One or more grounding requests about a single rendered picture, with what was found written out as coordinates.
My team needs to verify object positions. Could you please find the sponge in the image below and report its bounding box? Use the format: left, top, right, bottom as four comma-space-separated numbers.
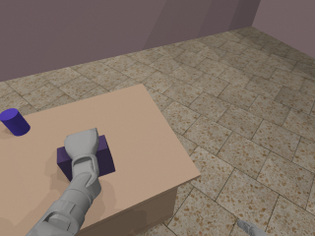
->
56, 135, 116, 182

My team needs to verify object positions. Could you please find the robot left upper arm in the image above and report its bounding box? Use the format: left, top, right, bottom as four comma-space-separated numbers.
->
31, 220, 75, 236

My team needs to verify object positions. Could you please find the left robot hand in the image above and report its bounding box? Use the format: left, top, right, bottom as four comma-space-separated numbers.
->
64, 128, 99, 160

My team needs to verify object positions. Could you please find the table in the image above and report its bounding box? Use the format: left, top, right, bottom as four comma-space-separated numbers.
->
0, 84, 201, 236

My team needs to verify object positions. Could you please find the right robot hand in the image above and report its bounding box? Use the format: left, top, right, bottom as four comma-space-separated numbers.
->
237, 219, 268, 236

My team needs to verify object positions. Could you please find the left robot forearm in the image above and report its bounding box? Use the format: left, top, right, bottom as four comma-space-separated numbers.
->
26, 153, 101, 236

